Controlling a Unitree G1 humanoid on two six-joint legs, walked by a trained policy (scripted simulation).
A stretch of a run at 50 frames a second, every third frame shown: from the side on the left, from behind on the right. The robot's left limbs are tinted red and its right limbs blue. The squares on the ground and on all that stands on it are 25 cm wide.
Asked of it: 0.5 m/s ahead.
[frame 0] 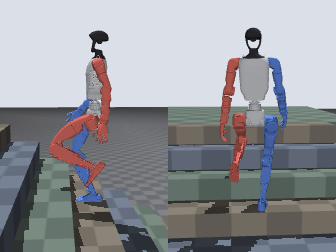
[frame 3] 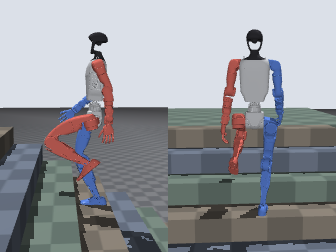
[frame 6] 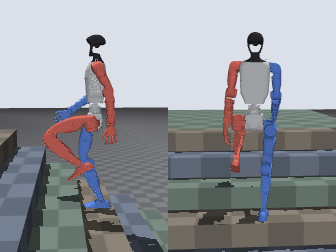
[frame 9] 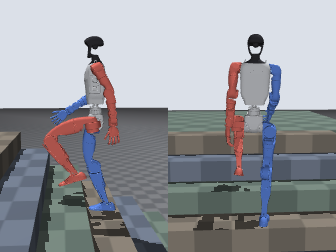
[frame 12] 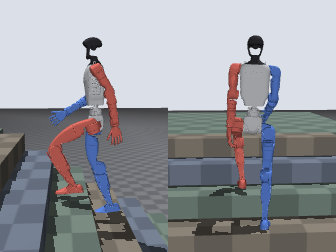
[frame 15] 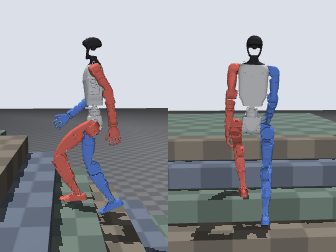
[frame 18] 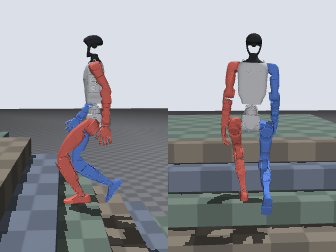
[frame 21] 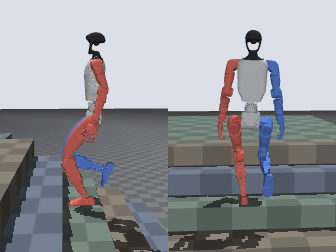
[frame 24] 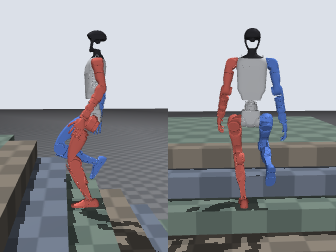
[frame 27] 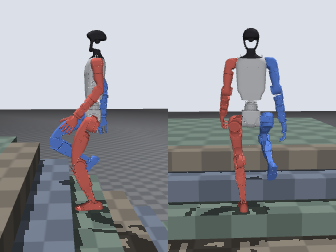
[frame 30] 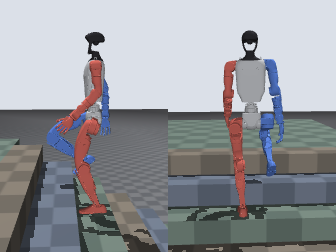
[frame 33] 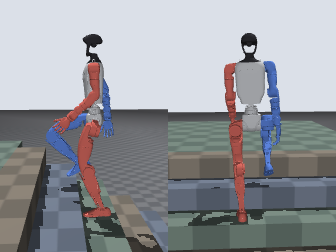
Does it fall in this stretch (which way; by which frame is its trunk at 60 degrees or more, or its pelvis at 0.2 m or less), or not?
no
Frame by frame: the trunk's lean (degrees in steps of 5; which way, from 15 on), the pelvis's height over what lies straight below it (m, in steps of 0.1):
0: 5, 0.7
3: 5, 0.8
6: 0, 0.8
9: 0, 0.8
12: 5, 0.8
15: 5, 0.8
18: 0, 0.7
21: 5, 0.7
24: 5, 0.7
27: 5, 0.8
30: 0, 0.8
33: 0, 0.8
